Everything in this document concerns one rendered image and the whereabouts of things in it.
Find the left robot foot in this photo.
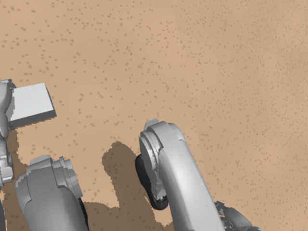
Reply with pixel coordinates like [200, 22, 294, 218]
[78, 198, 89, 230]

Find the carton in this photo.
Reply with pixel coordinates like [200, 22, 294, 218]
[6, 83, 57, 128]

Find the left robot hand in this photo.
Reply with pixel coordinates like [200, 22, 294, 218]
[0, 79, 16, 131]

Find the right robot foot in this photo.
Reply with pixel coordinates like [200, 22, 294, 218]
[135, 154, 168, 210]

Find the left robot arm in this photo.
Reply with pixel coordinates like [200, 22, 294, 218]
[0, 111, 14, 231]

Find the right robot hand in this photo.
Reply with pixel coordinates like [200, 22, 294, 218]
[214, 201, 253, 231]

